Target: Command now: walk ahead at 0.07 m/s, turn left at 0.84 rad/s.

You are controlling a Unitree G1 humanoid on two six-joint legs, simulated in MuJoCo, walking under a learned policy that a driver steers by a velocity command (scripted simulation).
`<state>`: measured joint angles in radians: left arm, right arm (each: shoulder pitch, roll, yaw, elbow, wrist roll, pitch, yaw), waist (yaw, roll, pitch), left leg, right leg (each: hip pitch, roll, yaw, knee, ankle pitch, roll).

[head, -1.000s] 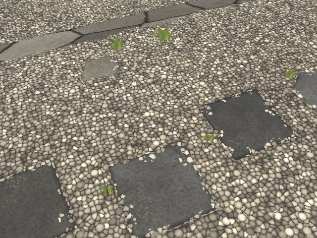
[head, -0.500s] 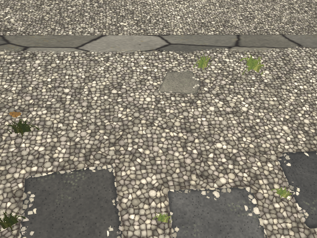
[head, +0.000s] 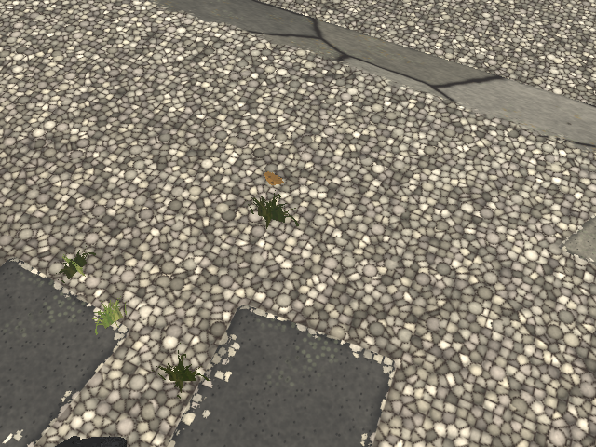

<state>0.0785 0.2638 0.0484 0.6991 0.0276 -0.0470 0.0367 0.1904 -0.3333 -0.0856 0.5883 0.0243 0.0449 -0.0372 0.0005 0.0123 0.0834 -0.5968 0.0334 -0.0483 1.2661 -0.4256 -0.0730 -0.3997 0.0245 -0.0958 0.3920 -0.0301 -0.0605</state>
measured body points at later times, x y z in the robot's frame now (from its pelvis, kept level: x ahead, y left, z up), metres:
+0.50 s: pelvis +0.06 +0.04 +0.02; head +0.06 +0.05 +0.47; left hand +0.17 +0.33 -0.10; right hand +0.17 -0.23 -0.07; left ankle +0.03 +0.14 -0.73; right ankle +0.08 -0.12 -0.63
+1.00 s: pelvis +0.30 -0.17 -0.01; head +0.32 -0.20 +0.44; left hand +0.50 +0.05 -0.12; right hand +0.31 -0.46 -0.12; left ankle +0.32 +0.03 -0.63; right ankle +0.28 -0.19 -0.73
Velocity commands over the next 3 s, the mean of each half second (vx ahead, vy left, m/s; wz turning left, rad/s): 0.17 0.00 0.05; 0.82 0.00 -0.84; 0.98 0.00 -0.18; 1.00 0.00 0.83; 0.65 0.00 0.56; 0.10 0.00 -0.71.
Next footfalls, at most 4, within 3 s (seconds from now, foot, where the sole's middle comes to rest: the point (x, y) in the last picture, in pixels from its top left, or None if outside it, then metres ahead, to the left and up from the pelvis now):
0.22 left None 0.07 0.15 -0.77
0.84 right None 0.32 -0.21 -0.77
1.32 left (478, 299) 0.76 -0.42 -0.77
1.74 right None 0.98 -0.82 -0.77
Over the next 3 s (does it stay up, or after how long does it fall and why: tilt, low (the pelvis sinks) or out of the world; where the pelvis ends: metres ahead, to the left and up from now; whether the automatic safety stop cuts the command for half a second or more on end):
stays up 1.72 -0.79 -0.17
